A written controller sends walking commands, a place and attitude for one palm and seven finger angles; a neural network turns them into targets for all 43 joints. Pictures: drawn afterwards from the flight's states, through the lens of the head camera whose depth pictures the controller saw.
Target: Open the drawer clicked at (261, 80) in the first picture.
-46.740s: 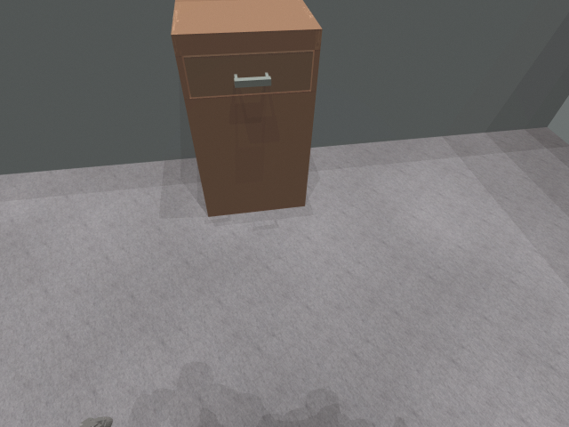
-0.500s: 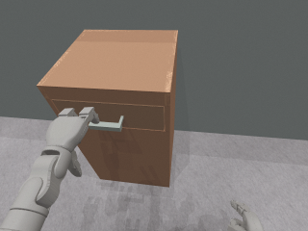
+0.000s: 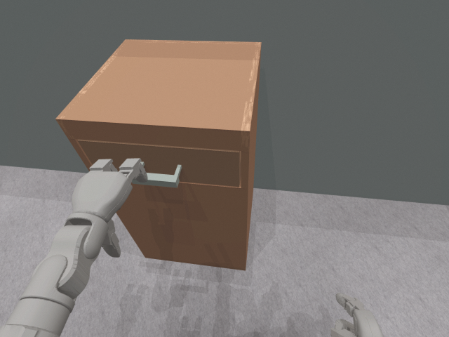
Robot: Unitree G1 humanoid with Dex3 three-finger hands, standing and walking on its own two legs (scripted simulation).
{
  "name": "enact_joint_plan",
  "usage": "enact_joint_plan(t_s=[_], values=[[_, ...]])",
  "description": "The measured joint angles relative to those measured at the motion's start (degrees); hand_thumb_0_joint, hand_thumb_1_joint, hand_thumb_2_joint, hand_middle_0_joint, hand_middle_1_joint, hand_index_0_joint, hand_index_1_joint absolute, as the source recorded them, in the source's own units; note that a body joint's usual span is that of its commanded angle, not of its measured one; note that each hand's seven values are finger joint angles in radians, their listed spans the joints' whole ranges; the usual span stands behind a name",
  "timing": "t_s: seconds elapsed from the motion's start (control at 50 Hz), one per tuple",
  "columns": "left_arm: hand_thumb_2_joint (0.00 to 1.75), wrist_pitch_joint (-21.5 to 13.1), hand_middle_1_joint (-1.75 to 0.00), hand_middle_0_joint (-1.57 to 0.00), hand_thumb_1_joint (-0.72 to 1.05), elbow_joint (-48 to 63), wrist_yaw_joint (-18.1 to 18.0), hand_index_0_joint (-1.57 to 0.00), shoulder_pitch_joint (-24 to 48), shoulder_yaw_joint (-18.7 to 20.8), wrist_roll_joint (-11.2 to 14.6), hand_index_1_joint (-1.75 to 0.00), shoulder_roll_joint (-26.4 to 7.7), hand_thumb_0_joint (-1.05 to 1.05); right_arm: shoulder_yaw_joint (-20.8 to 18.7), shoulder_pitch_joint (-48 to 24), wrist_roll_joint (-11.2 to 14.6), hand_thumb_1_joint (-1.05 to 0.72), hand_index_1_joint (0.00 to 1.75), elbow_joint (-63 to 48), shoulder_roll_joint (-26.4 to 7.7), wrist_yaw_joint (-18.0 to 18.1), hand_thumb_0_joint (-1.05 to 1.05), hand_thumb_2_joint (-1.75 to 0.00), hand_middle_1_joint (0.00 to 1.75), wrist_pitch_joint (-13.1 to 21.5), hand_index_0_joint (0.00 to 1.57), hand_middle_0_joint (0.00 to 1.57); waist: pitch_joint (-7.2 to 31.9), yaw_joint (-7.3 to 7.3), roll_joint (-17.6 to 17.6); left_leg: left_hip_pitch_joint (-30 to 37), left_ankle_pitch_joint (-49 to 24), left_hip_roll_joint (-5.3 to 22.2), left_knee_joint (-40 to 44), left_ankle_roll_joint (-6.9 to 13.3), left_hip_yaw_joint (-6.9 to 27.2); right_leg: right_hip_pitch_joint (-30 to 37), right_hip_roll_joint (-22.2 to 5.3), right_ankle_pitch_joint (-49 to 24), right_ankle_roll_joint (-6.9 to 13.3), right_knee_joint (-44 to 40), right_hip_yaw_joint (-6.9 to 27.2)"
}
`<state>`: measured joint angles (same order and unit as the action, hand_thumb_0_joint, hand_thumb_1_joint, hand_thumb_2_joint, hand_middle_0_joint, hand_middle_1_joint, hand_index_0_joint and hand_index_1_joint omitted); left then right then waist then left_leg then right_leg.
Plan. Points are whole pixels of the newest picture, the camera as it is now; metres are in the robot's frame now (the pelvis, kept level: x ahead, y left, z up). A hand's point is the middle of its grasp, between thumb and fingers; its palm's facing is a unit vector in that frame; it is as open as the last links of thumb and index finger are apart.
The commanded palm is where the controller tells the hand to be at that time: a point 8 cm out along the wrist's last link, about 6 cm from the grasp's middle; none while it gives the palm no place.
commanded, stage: move the hooked fingers above the handle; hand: left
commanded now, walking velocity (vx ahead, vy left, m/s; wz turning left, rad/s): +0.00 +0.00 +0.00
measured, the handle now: (157, 173) +0.50 +0.25 -0.07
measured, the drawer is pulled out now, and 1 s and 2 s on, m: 0.00 0.00 0.00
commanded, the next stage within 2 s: lower the fingers behind the handle in 2.00 s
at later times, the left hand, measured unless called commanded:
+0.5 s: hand (133, 191) +0.37 +0.24 +0.03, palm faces -0.02 -0.06 -1.00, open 13.9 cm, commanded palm +0.35 +0.25 +0.09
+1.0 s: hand (141, 184) +0.41 +0.25 +0.00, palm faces -0.05 -0.04 -1.00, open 13.9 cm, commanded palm +0.40 +0.25 +0.06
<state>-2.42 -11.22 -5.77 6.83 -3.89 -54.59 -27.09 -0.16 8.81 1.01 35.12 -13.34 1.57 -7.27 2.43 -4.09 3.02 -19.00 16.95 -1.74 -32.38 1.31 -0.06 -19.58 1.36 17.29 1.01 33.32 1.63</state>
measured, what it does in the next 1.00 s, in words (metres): stands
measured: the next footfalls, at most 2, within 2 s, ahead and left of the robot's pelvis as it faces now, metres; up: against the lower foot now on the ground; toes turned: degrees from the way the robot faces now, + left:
none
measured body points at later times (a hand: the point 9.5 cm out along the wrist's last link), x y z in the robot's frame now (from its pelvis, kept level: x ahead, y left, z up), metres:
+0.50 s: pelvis +0.01 +0.00 -0.01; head +0.05 -0.02 +0.44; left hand +0.36 +0.24 +0.09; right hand +0.13 -0.25 -0.14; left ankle +0.00 +0.11 -0.73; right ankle +0.00 -0.11 -0.73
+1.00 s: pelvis +0.01 +0.01 -0.02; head +0.07 +0.00 +0.42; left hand +0.41 +0.25 +0.05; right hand +0.10 -0.26 -0.15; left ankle +0.00 +0.11 -0.73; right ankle +0.00 -0.11 -0.73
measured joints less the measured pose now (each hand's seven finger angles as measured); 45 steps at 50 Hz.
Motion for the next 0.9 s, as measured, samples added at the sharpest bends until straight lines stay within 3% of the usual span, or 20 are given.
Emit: enact_joint_plan(t_s=[0.9], values=[[0.3,-4.9,-1.2,-0.32,-0.49,-29.32,-7.8,-0.32,19.58,2.02,-5.95,-1.2,0.19,0.0,-3.14,6.56,-0.25,-0.91,0.3,1.68,-0.53,0.32,0.01,-0.89,0.3,-1.36,0.2,0.2,4.28,4.57,-1.19,-14.68,4.68,0.72,-10.26,0.39,-0.2,-13.86,0.85,3.44,-0.22,8.19,-0.1]])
